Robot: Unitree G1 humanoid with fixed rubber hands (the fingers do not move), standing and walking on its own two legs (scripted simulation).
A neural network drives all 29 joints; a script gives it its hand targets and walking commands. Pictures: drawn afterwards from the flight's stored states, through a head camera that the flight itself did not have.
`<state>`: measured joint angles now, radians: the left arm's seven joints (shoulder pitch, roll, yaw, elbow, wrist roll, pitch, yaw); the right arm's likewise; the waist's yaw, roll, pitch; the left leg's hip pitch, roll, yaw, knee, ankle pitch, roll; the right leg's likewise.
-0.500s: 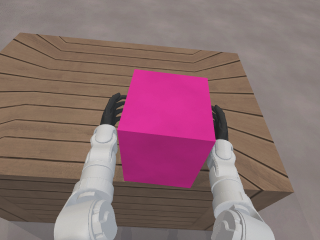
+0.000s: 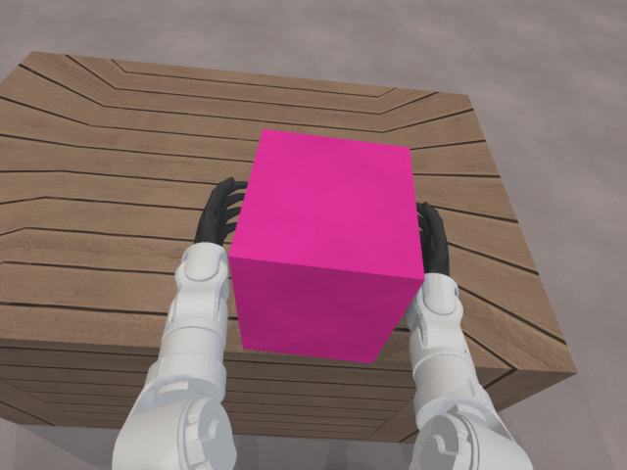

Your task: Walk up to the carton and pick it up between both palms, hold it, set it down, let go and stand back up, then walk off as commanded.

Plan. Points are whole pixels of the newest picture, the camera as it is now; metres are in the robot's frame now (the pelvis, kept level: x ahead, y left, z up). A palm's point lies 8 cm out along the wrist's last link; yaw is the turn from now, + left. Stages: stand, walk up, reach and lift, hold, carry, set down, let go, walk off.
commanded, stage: set down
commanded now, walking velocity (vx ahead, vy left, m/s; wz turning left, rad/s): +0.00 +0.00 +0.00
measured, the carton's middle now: (321, 254) +0.41 +0.03 +0.02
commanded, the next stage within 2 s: none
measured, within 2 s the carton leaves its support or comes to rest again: neither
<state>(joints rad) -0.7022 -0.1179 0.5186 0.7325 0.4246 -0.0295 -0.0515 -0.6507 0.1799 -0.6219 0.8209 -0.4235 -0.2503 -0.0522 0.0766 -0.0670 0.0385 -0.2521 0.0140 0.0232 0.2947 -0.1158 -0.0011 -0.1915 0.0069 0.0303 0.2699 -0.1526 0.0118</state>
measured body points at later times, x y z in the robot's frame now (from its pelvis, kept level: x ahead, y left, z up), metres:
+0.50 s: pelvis +0.00 +0.00 +0.00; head +0.07 +0.03 +0.44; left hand +0.41 +0.18 +0.03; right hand +0.41 -0.12 +0.04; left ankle +0.02 +0.12 -0.75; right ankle -0.01 -0.13 -0.75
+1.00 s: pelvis -0.01 +0.00 -0.02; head +0.07 +0.02 +0.43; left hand +0.38 +0.22 +0.00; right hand +0.40 -0.15 +0.01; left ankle +0.02 +0.12 -0.75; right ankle -0.01 -0.13 -0.75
